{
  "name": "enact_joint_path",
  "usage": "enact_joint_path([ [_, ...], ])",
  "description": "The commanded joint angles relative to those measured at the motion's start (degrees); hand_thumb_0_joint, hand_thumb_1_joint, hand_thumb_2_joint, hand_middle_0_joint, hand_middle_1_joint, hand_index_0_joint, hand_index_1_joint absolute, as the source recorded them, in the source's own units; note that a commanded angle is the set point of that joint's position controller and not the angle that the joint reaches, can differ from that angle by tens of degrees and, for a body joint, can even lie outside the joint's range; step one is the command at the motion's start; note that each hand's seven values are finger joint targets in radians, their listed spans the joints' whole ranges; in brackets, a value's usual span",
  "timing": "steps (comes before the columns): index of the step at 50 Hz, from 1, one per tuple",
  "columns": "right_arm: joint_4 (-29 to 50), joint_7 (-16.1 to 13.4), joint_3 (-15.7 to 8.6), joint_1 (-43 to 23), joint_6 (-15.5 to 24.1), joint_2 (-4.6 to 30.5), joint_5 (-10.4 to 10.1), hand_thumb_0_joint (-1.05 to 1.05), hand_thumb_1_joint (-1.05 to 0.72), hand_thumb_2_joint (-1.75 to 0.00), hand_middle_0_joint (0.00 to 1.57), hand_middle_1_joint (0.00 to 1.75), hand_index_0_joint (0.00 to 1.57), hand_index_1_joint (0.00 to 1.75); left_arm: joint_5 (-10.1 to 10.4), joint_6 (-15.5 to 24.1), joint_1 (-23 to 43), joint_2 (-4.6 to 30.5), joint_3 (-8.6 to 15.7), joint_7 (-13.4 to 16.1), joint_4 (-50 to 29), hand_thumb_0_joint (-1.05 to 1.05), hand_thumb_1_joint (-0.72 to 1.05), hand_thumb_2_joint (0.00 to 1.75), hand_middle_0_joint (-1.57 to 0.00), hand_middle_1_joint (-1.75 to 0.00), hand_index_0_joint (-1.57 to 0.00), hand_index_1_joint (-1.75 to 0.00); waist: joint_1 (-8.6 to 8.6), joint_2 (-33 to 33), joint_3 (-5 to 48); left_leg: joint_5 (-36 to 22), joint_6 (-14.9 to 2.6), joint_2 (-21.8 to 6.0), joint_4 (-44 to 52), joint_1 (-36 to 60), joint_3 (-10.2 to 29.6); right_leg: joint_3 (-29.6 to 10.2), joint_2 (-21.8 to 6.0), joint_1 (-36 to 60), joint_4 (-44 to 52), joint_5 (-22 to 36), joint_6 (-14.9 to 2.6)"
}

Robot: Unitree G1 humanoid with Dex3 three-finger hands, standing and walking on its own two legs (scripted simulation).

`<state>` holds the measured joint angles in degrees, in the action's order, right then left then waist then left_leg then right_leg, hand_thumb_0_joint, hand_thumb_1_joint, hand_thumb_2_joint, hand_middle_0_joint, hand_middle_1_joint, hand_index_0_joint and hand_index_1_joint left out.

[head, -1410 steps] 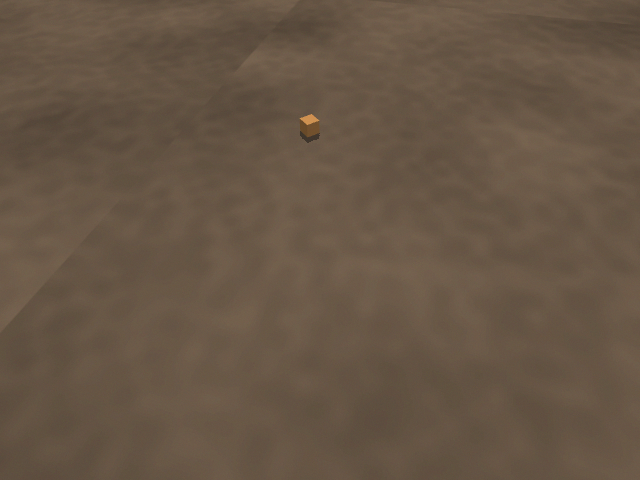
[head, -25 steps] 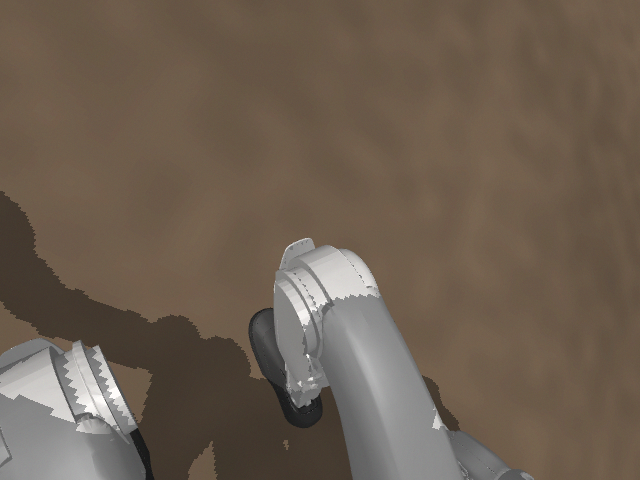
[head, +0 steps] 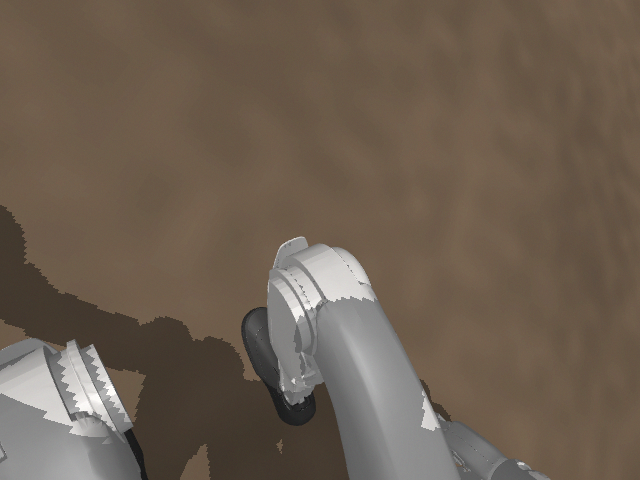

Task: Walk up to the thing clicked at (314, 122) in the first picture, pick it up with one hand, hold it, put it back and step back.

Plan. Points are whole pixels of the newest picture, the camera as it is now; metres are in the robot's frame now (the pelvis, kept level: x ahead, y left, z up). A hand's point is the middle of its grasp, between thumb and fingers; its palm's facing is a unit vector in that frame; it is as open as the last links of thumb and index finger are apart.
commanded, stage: close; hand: left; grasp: from above
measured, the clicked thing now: out of the picture +0.47 +0.30 -0.27
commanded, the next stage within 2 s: settle in 1.18 s
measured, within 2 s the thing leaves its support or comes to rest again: leaves its support in 1.68 s
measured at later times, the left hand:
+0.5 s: hand out of the picture +0.46 +0.30 -0.24, palm faces -0.44 -0.12 -0.89, open 11.8 cm
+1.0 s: hand out of the picture +0.46 +0.30 -0.24, palm faces -0.44 -0.12 -0.89, open 11.3 cm
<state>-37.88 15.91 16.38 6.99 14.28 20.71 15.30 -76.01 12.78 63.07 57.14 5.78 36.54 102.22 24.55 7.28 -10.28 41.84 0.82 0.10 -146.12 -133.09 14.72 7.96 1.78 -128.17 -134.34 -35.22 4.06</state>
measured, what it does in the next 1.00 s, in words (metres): stands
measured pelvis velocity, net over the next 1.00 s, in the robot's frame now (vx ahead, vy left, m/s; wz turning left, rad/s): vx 0.00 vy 0.00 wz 0.00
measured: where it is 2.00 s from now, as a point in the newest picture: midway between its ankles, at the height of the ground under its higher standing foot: (215, 436)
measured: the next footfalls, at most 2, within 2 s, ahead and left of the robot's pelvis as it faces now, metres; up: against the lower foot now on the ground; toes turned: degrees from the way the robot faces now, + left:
none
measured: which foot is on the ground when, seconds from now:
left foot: down 0.00-1.00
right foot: down 0.00-1.00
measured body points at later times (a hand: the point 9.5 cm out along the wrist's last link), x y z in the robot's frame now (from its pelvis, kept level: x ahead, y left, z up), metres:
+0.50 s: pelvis +0.00 +0.00 +0.00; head +0.27 +0.12 +0.34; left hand +0.48 +0.30 -0.19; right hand +0.03 -0.25 -0.04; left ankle +0.06 +0.13 -0.27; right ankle +0.13 -0.13 -0.27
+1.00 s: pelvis +0.00 +0.00 +0.01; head +0.28 +0.12 +0.34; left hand +0.48 +0.30 -0.19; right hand +0.04 -0.26 -0.04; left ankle +0.06 +0.13 -0.27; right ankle +0.13 -0.13 -0.27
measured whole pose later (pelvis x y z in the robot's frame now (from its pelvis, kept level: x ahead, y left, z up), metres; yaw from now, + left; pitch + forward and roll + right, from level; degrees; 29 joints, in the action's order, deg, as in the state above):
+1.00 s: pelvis +0.00 +0.00 +0.01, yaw +0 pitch +28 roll -14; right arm -35.9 14.3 17.6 7.6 13.9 21.4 14.8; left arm -75.2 13.7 64.1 58.0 3.4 36.8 102.5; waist 24.7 7.5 -10.8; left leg 41.2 0.8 -0.1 -144.5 -132.5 14.6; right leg 8.1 1.8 -127.5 -132.7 -34.6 4.0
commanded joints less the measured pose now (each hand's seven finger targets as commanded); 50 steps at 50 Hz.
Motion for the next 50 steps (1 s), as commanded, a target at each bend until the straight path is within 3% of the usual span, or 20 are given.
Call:
enact_joint_path([
  [1, -0.7, -0.8, -5.3, 11.0, 0.0, 19.2, -0.8, 0.0, -0.89, -0.9, 0.2, 0.3, 0.2, 0.3, 1.1, 0.2, 15.0, 12.5, 0.1, 2.4, -7.1, 0.0, -0.22, 0.82, -0.3, -0.81, -0.3, -0.81, 3.37, -28.5, 36.5, -12.3, -1.44, -1.4, 16.0, 25.9, -6.5, 7.1, 2.4, 22.4, 11.2, 12.9, -4.66],
  [3, -0.8, -1.0, -5.9, 11.0, 0.2, 19.4, -0.7, 0.0, -0.89, -0.9, 0.2, 0.3, 0.2, 0.3, 1.1, 0.1, 15.2, 11.3, -0.8, 2.2, -6.9, 0.0, -0.21, 0.79, -0.31, -0.78, -0.31, -0.78, 3.21, -30.5, 36.1, -11.6, -1.17, -1.3, 16.4, 26.7, -6.5, 7.2, 2.2, 21.0, 10.9, 12.1, -4.88],
  [6, -0.4, -0.9, -4.9, 11.3, 0.1, 19.1, -0.8, 0.0, -0.89, -0.9, 0.2, 0.3, 0.2, 0.3, 0.8, 0.1, 14.0, 12.4, -0.1, 2.3, -5.8, 0.0, -0.2, 0.78, -0.32, -0.77, -0.32, -0.77, 3.3, -27.9, 34.8, -11.5, -1.42, -1.3, 16.0, 25.1, -6.3, 7.5, 2.1, 20.7, 11.0, 11.9, -4.64],
  [11, 0.2, -1.2, -5.5, 11.6, 0.0, 19.9, -1.0, 0.0, -0.89, -0.9, 0.2, 0.3, 0.2, 0.3, 0.9, 0.2, 15.4, 12.8, 0.0, 2.4, -7.2, 0.0, -0.12, 0.76, -0.39, -0.74, -0.39, -0.74, 3.29, -29.1, 34.9, -11.3, -1.24, -1.4, 17.0, 26.1, -6.1, 7.4, 2.1, 20.4, 11.1, 11.5, -4.78],
  [13, 0.4, -1.3, -5.5, 10.8, 0.0, 19.6, -0.9, 0.0, -0.89, -0.9, 0.2, 0.3, 0.2, 0.3, 0.7, 0.2, 15.6, 11.7, -1.0, 2.5, -6.7, 0.0, -0.1, 0.76, -0.41, -0.73, -0.4, -0.73, 3.55, -29.8, 34.6, -10.4, -1.06, -1.6, 17.3, 26.4, -5.9, 7.5, 2.1, 19.6, 11.0, 10.9, -4.89],
  [14, 0.1, -1.5, -5.3, 11.3, -0.3, 19.5, -0.7, 0.0, -0.89, -0.9, 0.2, 0.3, 0.2, 0.3, 0.6, 0.2, 14.8, 12.7, -0.2, 2.8, -5.8, 0.0, -0.09, 0.75, -0.41, -0.73, -0.41, -0.73, 3.5, -29.1, 35.4, -10.7, -1.1, -1.6, 17.4, 26.4, -5.9, 7.4, 2.5, 21.2, 11.5, 11.3, -4.92],
  [17, 0.6, -1.4, -5.2, 11.4, -0.3, 19.4, -0.5, 0.0, -0.89, -0.9, 0.2, 0.3, 0.2, 0.3, 0.6, 0.1, 14.3, 11.2, -1.2, 2.8, -5.4, 0.0, -0.06, 0.72, -0.42, -0.72, -0.43, -0.72, 3.7, -29.0, 34.5, -10.9, -1.25, -1.5, 16.9, 25.5, -6.4, 7.2, 2.4, 21.3, 11.4, 11.8, -4.83],
  [20, 0.3, -1.7, -4.8, 11.2, -0.3, 19.2, -0.7, 0.0, -0.89, -0.9, 0.2, 0.3, 0.2, 0.3, 0.9, 0.3, 15.0, 12.2, -0.6, 3.0, -6.0, 0.0, -0.03, 0.72, -0.45, -0.71, -0.45, -0.71, 3.72, -28.4, 34.5, -10.5, -1.29, -1.5, 17.0, 25.3, -6.0, 7.4, 2.2, 20.8, 11.8, 11.3, -4.75],
  [24, 0.7, -1.8, -5.1, 10.6, 0.3, 19.7, -1.0, 0.0, -0.89, -0.9, 0.2, 0.3, 0.2, 0.3, 1.0, 0.3, 14.6, 10.9, -2.2, 2.5, -5.6, 0.0, 0.04, 0.75, -0.51, -0.7, -0.51, -0.7, 3.87, -27.9, 32.7, -9.0, -1.16, -1.5, 16.9, 25.4, -6.2, 7.3, 2.1, 19.7, 11.6, 10.1, -4.63],
  [32, 0.5, -2.2, -5.1, 11.4, 0.1, 19.9, -1.1, 0.0, -0.89, -0.9, 0.2, 0.3, 0.2, 0.3, 1.2, 0.1, 16.1, 12.5, -1.5, 3.0, -7.0, 0.0, 0.1, 0.78, -0.57, -0.71, -0.56, -0.72, 3.62, -28.7, 34.8, -10.0, -1.12, -1.6, 17.5, 25.8, -6.0, 7.3, 2.2, 21.0, 12.2, 10.9, -4.78],
  [35, 0.7, -1.9, -5.2, 11.1, 0.4, 19.6, -0.9, 0.0, -0.89, -0.9, 0.2, 0.3, 0.2, 0.3, 1.4, -0.3, 14.9, 10.0, -2.7, 2.6, -6.1, 0.0, 0.16, 0.81, -0.61, -0.71, -0.6, -0.72, 3.97, -28.9, 34.1, -10.6, -0.87, -1.6, 17.2, 26.8, -6.0, 7.3, 2.2, 20.7, 11.4, 11.8, -4.74],
  [36, 0.4, -1.8, -5.0, 11.9, 0.2, 19.6, -0.9, 0.0, -0.89, -0.9, 0.2, 0.3, 0.2, 0.3, 1.5, -0.2, 15.6, 11.1, -1.7, 2.8, -6.2, 0.0, 0.17, 0.81, -0.61, -0.73, -0.6, -0.73, 4.07, -29.2, 34.8, -11.5, -0.88, -1.7, 17.6, 26.9, -5.8, 7.6, 2.4, 20.9, 11.7, 12.2, -4.79],
  [40, 1.1, -1.9, -4.5, 10.9, 0.2, 19.5, -0.9, 0.0, -0.89, -0.9, 0.2, 0.3, 0.2, 0.3, 1.7, -0.2, 15.5, 11.3, -2.6, 2.3, -6.1, 0.0, 0.2, 0.82, -0.63, -0.74, -0.62, -0.75, 4.25, -27.2, 33.0, -8.6, -1.33, -1.4, 17.1, 24.8, -6.3, 7.2, 2.1, 20.8, 12.4, 9.9, -4.64],
  [42, 0.7, -2.2, -4.8, 11.7, 0.0, 20.0, -1.2, 0.0, -0.89, -0.9, 0.2, 0.3, 0.2, 0.3, 1.8, -0.2, 16.8, 12.9, -1.6, 2.5, -7.1, 0.0, 0.2, 0.84, -0.63, -0.74, -0.62, -0.75, 4.03, -28.4, 34.6, -9.5, -1.35, -1.5, 17.4, 25.2, -6.2, 7.0, 2.2, 21.6, 12.9, 10.5, -4.78],
  [44, 0.5, -2.1, -4.8, 12.1, -0.2, 19.8, -1.1, 0.0, -0.89, -0.9, 0.2, 0.3, 0.2, 0.3, 1.3, -0.2, 16.2, 12.5, -1.2, 2.6, -6.7, 0.0, 0.21, 0.82, -0.64, -0.73, -0.63, -0.74, 3.75, -29.3, 35.2, -11.6, -0.9, -1.7, 17.9, 27.2, -5.5, 7.6, 2.0, 20.8, 11.7, 12.0, -4.9],
  [46, 1.3, -1.9, -4.5, 11.8, -0.1, 19.6, -0.8, 0.0, -0.89, -0.9, 0.2, 0.3, 0.2, 0.3, 1.6, -0.1, 15.0, 10.9, -2.2, 2.3, -5.3, 0.0, 0.24, 0.86, -0.66, -0.76, -0.65, -0.77, 4.45, -27.6, 33.2, -10.2, -1.16, -1.5, 17.4, 25.6, -5.9, 7.5, 2.0, 20.8, 12.1, 11.3, -4.65],
  [50, 1.1, -2.5, -4.8, 11.5, -0.3, 20.0, -1.0, 0.0, -0.89, -0.9, 0.2, 0.3, 0.2, 0.3, 1.7, 0.0, 15.7, 12.0, -2.3, 2.4, -5.8, 0.0, 0.26, 0.88, -0.68, -0.77, -0.67, -0.78, 3.89, -28.6, 33.9, -9.5, -1.14, -1.6, 17.6, 25.4, -6.1, 7.2, 2.2, 21.3, 12.7, 10.5, -4.85],
])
